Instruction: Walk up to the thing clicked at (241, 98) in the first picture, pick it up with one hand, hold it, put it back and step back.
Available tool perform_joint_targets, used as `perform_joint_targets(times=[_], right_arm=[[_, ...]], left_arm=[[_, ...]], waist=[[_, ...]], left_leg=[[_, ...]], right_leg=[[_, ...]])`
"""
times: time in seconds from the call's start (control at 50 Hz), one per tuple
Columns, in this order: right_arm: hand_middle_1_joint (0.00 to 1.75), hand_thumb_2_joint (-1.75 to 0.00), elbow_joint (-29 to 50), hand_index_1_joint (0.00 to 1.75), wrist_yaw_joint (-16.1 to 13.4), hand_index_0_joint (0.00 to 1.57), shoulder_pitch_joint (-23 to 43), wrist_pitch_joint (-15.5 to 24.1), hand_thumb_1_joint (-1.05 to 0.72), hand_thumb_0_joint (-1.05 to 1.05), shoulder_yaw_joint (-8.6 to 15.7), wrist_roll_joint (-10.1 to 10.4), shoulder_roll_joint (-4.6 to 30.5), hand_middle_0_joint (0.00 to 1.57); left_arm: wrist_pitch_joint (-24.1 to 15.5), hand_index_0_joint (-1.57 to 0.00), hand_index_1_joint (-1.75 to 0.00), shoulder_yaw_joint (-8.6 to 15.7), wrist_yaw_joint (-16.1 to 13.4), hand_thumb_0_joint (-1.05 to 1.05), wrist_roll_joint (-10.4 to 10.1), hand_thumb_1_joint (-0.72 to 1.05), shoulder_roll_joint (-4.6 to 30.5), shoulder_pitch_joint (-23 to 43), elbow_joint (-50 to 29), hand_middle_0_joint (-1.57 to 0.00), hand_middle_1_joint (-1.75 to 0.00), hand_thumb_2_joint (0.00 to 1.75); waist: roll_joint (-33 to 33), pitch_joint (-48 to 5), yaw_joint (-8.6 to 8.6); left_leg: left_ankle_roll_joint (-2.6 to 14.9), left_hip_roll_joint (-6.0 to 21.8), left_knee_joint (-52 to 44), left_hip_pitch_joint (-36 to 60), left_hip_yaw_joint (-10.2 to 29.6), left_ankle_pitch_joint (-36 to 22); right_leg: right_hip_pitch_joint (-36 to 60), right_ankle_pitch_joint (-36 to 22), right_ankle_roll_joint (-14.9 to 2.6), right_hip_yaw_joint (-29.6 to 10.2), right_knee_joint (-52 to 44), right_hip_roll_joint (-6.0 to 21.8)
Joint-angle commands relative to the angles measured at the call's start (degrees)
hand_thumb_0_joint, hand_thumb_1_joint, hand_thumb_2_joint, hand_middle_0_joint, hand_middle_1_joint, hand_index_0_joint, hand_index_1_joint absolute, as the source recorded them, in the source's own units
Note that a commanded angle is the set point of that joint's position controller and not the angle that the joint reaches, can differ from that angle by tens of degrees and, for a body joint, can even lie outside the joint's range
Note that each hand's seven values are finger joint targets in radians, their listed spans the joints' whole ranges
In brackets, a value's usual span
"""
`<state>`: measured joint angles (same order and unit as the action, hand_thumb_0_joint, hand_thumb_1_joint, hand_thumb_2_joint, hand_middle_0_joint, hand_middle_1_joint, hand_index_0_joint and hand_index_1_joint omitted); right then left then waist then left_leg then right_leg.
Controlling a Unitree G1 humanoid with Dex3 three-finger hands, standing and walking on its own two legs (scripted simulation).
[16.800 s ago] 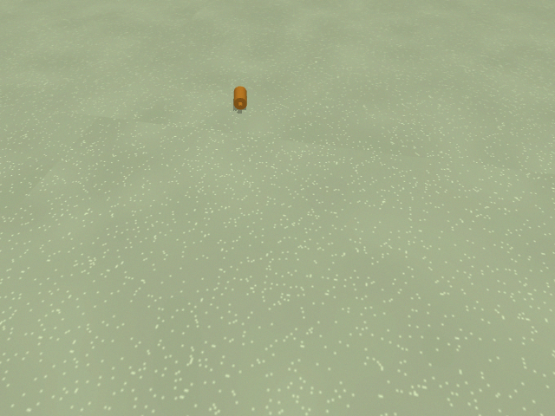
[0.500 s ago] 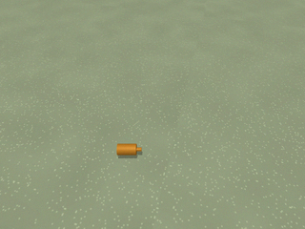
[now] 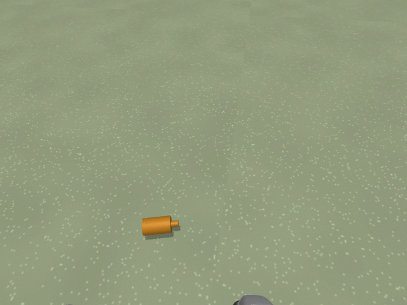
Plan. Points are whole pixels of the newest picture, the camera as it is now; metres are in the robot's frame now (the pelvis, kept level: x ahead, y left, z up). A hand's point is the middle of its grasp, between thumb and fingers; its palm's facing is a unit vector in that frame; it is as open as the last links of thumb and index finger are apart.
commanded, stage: walk up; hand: left
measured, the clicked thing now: (161, 225) +0.61 +0.22 -0.72
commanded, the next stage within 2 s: none
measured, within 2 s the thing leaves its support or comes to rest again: neither
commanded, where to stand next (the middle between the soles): +0.22 -0.02 m, yaw +2 degrees
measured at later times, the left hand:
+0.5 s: hand (98, 300) +0.18 +0.25 -0.17, palm faces +0.00 -0.94 -0.34, open 7.4 cm
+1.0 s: hand (96, 290) +0.19 +0.25 -0.14, palm faces +0.00 -0.94 -0.35, open 7.4 cm
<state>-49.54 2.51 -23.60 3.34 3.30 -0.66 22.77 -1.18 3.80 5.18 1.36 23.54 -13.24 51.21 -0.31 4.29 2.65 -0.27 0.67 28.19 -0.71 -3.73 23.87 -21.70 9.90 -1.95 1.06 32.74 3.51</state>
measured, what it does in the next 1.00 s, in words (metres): walks ahead: left foot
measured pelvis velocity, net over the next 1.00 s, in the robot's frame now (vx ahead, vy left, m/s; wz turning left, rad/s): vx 0.11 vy -0.01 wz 0.02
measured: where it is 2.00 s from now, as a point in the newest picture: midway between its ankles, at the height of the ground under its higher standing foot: outside the picture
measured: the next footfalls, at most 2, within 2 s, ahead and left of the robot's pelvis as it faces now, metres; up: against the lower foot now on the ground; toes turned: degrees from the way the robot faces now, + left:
left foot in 0.36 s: +0.22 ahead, +0.11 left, +0.00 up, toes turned +3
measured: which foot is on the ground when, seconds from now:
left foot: down 0.00-0.04, up 0.06-0.34, down 0.36-1.00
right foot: down 0.00-1.00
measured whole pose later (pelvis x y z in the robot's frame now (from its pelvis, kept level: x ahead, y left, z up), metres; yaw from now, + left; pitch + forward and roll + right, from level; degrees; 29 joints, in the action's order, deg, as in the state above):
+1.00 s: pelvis +0.11 -0.01 +0.02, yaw +1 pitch -4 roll -1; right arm -64.2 1.4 -3.9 0.3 -0.5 0.4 20.5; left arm -0.1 -0.2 0.8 0.0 20.8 -5.1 62.9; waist 1.2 4.4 0.1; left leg -0.3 2.0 22.6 -13.2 -1.4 6.0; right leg -4.6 14.1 1.1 0.7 22.2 0.6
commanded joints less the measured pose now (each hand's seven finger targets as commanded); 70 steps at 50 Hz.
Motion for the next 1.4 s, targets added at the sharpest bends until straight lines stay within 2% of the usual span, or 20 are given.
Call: perform_joint_targets(times=[0.0,0.02,0.04,0.14,0.24,0.3,0.32,0.34,0.36,0.38,0.42,0.46,0.5,0.52,0.54,0.56,0.62,0.74,1.2,1.38], right_arm=[[0.3,-0.9,8.0,0.3,-1.7,0.2,-1.5,2.0,-0.9,0.0,1.5,0.6,7.7,0.2],[0.3,-0.9,7.1,0.3,-2.3,0.2,-1.4,1.6,-0.9,0.0,2.4,0.8,11.4,0.2],[0.3,-0.9,6.0,0.3,-2.7,0.2,0.5,1.4,-0.9,0.0,3.0,0.5,13.7,0.2],[0.3,-0.9,2.4,0.3,-1.5,0.2,-4.5,0.3,-0.9,0.0,2.6,0.4,10.5,0.2],[0.3,-0.9,2.5,0.3,-2.7,0.2,2.0,0.2,-0.9,0.0,1.8,0.1,7.9,0.2],[0.3,-0.9,1.6,0.3,-3.4,0.2,2.1,0.2,-0.9,0.0,2.4,-0.1,9.6,0.2],[0.3,-0.9,2.3,0.3,-3.5,0.2,3.9,0.2,-0.9,0.0,2.9,-0.4,12.6,0.2],[0.3,-0.9,3.7,0.3,-3.6,0.2,5.8,0.3,-0.9,0.0,3.4,-0.7,15.7,0.2],[0.3,-0.9,4.3,0.3,-3.5,0.2,8.7,0.2,-0.9,0.0,3.2,0.4,17.2,0.2],[0.3,-0.9,3.7,0.3,-3.6,0.2,10.3,0.0,-0.9,0.0,3.2,0.2,16.8,0.2],[0.3,-0.9,3.7,0.3,-4.0,0.2,13.5,-0.3,-0.9,0.0,2.4,-0.1,15.1,0.2],[0.3,-0.9,2.8,0.3,-4.0,0.2,14.7,-0.6,-0.9,0.0,1.8,-0.1,14.1,0.2],[0.3,-0.9,2.3,0.3,-3.6,0.2,16.4,-1.4,-0.9,0.0,1.0,0.5,12.7,0.2],[0.3,-0.9,2.1,0.3,-3.4,0.2,16.3,-1.7,-0.9,0.0,0.4,1.0,11.2,0.2],[0.3,-0.9,1.6,0.3,-3.1,0.2,15.5,-1.9,-0.9,0.0,0.1,1.5,9.5,0.2],[0.3,-0.9,-0.1,0.3,-3.2,0.2,15.4,-2.2,-0.9,0.0,0.6,1.4,10.5,0.2],[0.3,-0.9,-1.8,0.3,-2.5,0.2,20.4,-1.8,-0.9,0.0,0.6,1.0,11.0,0.2],[0.3,-0.9,-6.0,0.3,-2.1,0.2,22.1,-1.8,-0.9,0.0,-0.7,1.3,9.6,0.2],[0.3,-0.9,-13.2,0.3,-2.3,0.2,23.6,-1.3,-0.9,0.0,-0.8,0.2,10.0,0.2],[0.3,-0.9,-13.4,0.3,-2.4,0.2,22.7,-1.5,-0.9,0.0,-0.7,0.5,9.4,0.2]], left_arm=[[-3.4,-0.2,-0.3,6.4,-2.8,0.0,0.7,0.9,17.1,-13.8,-3.4,-0.2,-0.3,0.9],[-3.1,-0.2,-0.3,6.4,-2.9,0.0,-0.8,0.9,18.9,-12.4,-4.1,-0.2,-0.3,0.9],[-2.8,-0.2,-0.3,5.9,-3.1,0.0,-1.5,0.9,17.3,-10.3,-5.3,-0.2,-0.3,0.9],[-2.7,-0.2,-0.3,3.4,-3.8,0.0,-0.9,0.9,12.4,-0.7,-8.8,-0.2,-0.3,0.9],[-2.0,-0.2,-0.3,2.1,-5.0,0.0,-0.8,0.9,11.6,-1.6,-7.9,-0.2,-0.3,0.9],[-0.5,-0.2,-0.3,1.0,-5.3,0.0,-2.0,0.9,11.0,2.4,-8.5,-0.2,-0.3,0.9],[0.0,-0.2,-0.3,0.6,-5.3,0.0,-2.2,0.9,9.8,1.6,-8.5,-0.2,-0.3,0.9],[0.5,-0.2,-0.3,0.2,-5.4,0.0,-2.8,0.9,8.4,0.2,-8.1,-0.2,-0.3,0.9],[1.6,-0.2,-0.3,0.3,-5.7,0.0,-3.0,0.9,9.2,-2.2,-6.2,-0.2,-0.3,0.9],[2.0,-0.2,-0.3,0.7,-6.0,0.0,-2.5,0.9,10.0,-1.4,-4.6,-0.2,-0.3,0.9],[2.1,-0.2,-0.3,0.8,-5.9,0.0,-2.4,0.9,10.1,-1.3,-3.3,-0.2,-0.3,0.9],[1.3,-0.2,-0.3,0.7,-5.7,0.0,-2.3,0.9,9.1,-2.9,-1.1,-0.2,-0.3,0.9],[0.3,-0.2,-0.3,0.6,-5.8,0.0,-1.6,0.9,8.9,-4.4,1.5,-0.2,-0.3,0.9],[-0.3,-0.2,-0.3,0.8,-6.1,0.0,-1.0,0.9,10.6,-3.0,1.6,-0.2,-0.3,0.9],[-0.8,-0.2,-0.3,1.1,-6.1,0.0,-0.7,0.9,13.9,2.0,0.4,-0.2,-0.3,0.9],[-0.5,-0.2,-0.3,1.1,-5.8,0.0,-0.8,0.9,15.4,6.0,0.2,-0.2,-0.3,0.9],[-0.9,-0.2,-0.3,-0.7,-5.8,0.0,-1.2,0.9,11.5,5.2,2.2,-0.2,-0.3,0.9],[-1.1,-0.2,-0.3,-0.9,-5.7,0.0,-1.4,0.9,10.9,8.1,5.1,-0.2,-0.3,0.9],[0.3,-0.2,-0.3,-1.2,-4.9,0.0,-1.3,0.9,8.6,8.7,11.8,-0.2,-0.3,0.9],[-0.2,-0.2,-0.3,-1.2,-5.2,0.0,-1.0,0.9,8.5,8.9,12.3,-0.2,-0.3,0.9]], waist=[[-17.2,-9.8,-8.38],[-15.8,-7.8,-8.24],[-7.6,-4.0,-7.41],[-9.6,0.5,-1.76],[-8.4,-5.2,-3.86],[-3.8,-6.2,-1.16],[1.2,-5.6,-2.03],[5.7,-7.0,-2.81],[8.9,-8.5,-3.4],[10.3,-8.3,-2.93],[10.7,-7.5,-3.63],[12.7,-8.3,-4.83],[9.9,-10.4,-5.7],[6.5,-10.4,-5.03],[0.6,-8.1,-2.64],[-1.9,-6.3,-0.93],[0.5,-5.3,-2.52],[-3.2,-5.6,-2.39],[3.8,-5.3,-3.13],[1.7,-6.0,-2.23]], left_leg=[[3.57,0.7,33.4,-26.3,0.2,-10.1],[3.09,-3.2,39.9,-34.1,2.9,6.8],[3.02,-0.3,43.9,-32.7,8.3,6.5],[0.78,3.0,29.5,-23.6,4.3,-2.2],[-0.11,1.1,12.5,-17.5,1.1,-8.2],[1.9,-0.2,5.0,-9.0,1.3,-22.0],[3.24,5.2,3.3,-8.5,8.1,-30.3],[8.01,14.1,-2.1,-10.6,20.5,-30.0],[14.26,19.9,-4.2,-14.2,26.6,-28.8],[16.16,20.5,-4.9,-16.4,29.1,-26.5],[14.12,16.9,-3.7,-16.3,22.4,-23.4],[11.32,14.2,1.1,-14.0,17.1,-30.3],[7.88,11.4,6.1,-13.9,13.3,-31.5],[5.7,10.1,8.4,-16.1,11.9,-30.3],[2.62,5.4,8.2,-16.8,9.1,-22.7],[1.93,3.4,7.0,-11.1,6.8,-12.2],[3.61,6.1,3.6,-8.8,9.1,-17.6],[2.57,5.9,-0.9,-6.6,7.9,-22.3],[1.32,8.2,-15.9,-9.3,12.3,-7.8],[1.36,7.5,-12.6,-7.0,10.6,-14.9]], right_leg=[[30.9,7.1,-7.32,-20.6,-10.6,12.2],[29.3,8.0,-14.24,-36.4,-16.7,20.3],[21.3,6.9,-16.37,-34.4,-16.6,20.9],[4.5,-5.2,-11.33,-7.8,-14.7,8.8],[8.1,-33.1,-10.75,-5.1,-3.8,10.0],[1.4,-18.0,-6.35,-4.5,2.8,7.6],[-2.0,-8.2,-4.16,-3.8,4.7,4.9],[-1.8,3.7,-1.17,-2.2,10.8,-0.5],[3.2,17.3,-0.33,-1.1,16.4,-4.1],[4.4,24.0,-0.32,-3.0,20.1,-3.4],[2.3,24.4,-0.74,-4.4,20.8,-2.2],[4.1,18.9,-0.49,-2.5,10.4,-1.8],[10.6,5.6,-0.2,-2.3,-2.9,-1.6],[13.4,-0.6,-0.92,-6.9,-5.9,1.2],[8.5,-2.8,-3.65,-14.4,-6.4,6.5],[1.1,-1.1,-5.53,-15.3,-6.0,8.7],[2.0,0.7,-1.58,-9.1,-7.5,4.6],[7.3,-3.7,-0.13,-8.0,-11.7,4.9],[14.7,3.2,0.55,-4.2,-17.1,2.7],[13.7,1.0,0.73,-4.5,-18.9,3.3]])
